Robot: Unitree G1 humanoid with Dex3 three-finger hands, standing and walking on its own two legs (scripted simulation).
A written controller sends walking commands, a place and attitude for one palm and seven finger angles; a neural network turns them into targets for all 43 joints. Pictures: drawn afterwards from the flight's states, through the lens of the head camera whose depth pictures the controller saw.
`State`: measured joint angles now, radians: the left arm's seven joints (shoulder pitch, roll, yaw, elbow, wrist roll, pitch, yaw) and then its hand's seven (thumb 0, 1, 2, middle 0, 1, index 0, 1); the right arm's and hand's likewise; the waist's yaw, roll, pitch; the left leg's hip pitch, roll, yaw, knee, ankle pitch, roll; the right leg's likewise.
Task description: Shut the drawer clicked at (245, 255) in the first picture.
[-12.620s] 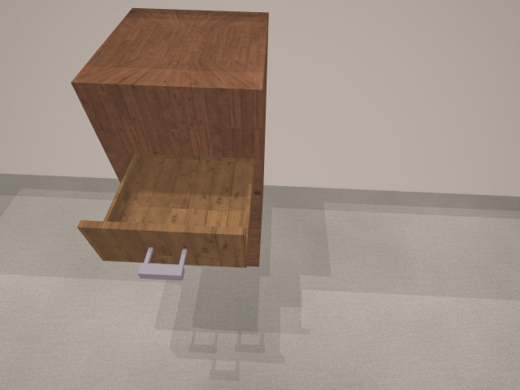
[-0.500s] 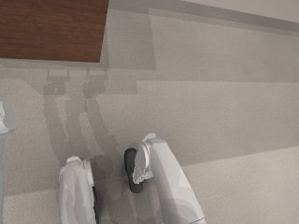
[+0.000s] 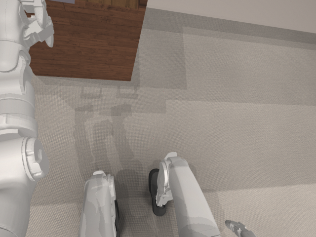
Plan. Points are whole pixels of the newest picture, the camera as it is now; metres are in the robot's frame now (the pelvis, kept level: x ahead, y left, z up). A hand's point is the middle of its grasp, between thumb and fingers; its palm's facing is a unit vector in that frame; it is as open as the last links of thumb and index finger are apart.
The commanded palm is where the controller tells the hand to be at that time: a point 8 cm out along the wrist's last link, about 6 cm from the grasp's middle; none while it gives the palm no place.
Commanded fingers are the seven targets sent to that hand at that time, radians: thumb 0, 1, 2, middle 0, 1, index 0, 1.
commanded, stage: draw the hand back to the body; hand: left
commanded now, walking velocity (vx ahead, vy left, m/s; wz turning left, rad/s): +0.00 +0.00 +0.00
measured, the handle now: out of the picture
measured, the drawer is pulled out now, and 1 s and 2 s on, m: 0.00 0.00 0.00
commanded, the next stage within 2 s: step back with the hand held close in 1.38 s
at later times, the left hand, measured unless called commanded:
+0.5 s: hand out of the picture +0.40 +0.19 +0.19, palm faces -0.05 -1.00 -0.07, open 3.3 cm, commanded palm +0.38 +0.24 +0.19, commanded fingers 0.00 0.90 0.90 -1.40 -1.60 -1.40 -1.60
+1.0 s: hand out of the picture +0.31 +0.22 +0.32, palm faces +0.32 -0.88 -0.35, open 3.3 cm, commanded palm +0.26 +0.27 +0.35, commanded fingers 0.00 0.90 0.90 -1.40 -1.60 -1.40 -1.60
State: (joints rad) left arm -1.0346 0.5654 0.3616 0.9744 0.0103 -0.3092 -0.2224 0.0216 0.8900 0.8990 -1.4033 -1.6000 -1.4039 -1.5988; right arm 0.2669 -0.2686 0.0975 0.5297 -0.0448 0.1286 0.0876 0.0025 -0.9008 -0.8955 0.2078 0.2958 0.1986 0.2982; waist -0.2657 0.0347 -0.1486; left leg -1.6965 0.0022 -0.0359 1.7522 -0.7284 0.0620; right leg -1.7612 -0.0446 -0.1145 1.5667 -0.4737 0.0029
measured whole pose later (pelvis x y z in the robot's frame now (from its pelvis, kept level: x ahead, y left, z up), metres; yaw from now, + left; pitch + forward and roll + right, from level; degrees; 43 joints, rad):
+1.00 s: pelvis +0.10 -0.01 +0.22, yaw +4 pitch +2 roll -2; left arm 0.40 0.32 0.15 -0.27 -0.06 -0.02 0.11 0.02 0.89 0.90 -1.40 -1.60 -1.40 -1.60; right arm 0.26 -0.22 0.06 0.53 0.03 -0.05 -0.08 0.01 -0.90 -0.90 0.21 0.30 0.20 0.30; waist 0.02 0.08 -0.08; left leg -0.21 -0.01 0.00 0.61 -0.44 0.03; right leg -0.33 -0.01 -0.07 0.59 -0.31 0.00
